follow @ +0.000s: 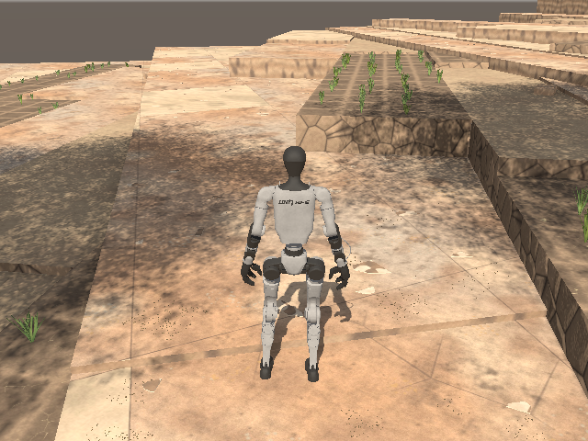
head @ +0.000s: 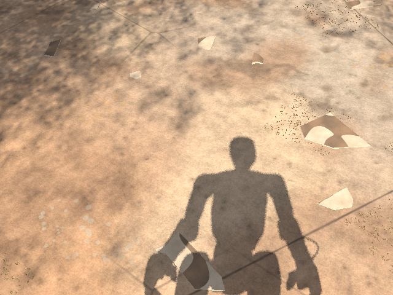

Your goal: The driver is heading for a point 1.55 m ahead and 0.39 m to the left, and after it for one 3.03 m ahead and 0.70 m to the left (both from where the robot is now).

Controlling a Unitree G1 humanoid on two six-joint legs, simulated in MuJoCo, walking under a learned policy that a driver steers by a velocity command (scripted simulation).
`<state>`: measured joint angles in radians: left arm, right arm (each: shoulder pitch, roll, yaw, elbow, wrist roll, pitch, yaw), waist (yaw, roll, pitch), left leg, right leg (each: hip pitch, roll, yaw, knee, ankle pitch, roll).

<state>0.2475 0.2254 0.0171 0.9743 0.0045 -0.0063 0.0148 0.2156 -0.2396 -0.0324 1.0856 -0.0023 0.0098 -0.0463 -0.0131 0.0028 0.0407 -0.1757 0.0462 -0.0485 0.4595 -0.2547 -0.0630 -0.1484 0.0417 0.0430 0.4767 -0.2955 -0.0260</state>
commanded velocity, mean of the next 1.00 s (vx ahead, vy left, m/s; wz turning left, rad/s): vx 0.17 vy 0.00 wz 0.00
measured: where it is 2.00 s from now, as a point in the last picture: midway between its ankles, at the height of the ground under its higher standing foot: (190, 223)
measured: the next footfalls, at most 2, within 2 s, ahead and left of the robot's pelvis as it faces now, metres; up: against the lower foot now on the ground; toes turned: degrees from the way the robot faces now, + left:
right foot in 1.14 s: +0.44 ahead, -0.07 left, +0.05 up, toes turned -4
left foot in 1.72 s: +0.75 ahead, +0.18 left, +0.05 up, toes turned +4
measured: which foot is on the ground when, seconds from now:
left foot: down 0.00-1.00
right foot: down 0.00-0.70, up 0.72-1.00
